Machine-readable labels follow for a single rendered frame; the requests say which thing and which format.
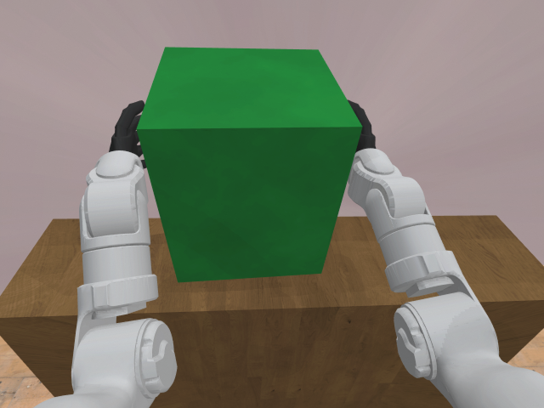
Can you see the carton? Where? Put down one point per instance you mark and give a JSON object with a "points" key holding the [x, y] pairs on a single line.
{"points": [[249, 152]]}

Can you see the robot right hand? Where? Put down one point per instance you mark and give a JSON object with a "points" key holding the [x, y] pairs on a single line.
{"points": [[367, 138]]}

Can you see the right robot forearm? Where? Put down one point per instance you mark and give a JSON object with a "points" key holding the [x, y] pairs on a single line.
{"points": [[416, 259]]}

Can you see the robot left hand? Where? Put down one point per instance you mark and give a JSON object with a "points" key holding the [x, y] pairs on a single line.
{"points": [[126, 136]]}

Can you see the robot right upper arm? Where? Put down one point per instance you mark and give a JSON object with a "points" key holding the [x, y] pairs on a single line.
{"points": [[448, 341]]}

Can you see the pedestal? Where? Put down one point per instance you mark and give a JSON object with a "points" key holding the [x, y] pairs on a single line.
{"points": [[296, 341]]}

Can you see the left robot forearm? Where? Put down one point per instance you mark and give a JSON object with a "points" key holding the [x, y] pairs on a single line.
{"points": [[115, 239]]}

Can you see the robot left upper arm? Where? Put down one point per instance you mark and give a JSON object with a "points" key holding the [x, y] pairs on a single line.
{"points": [[122, 365]]}

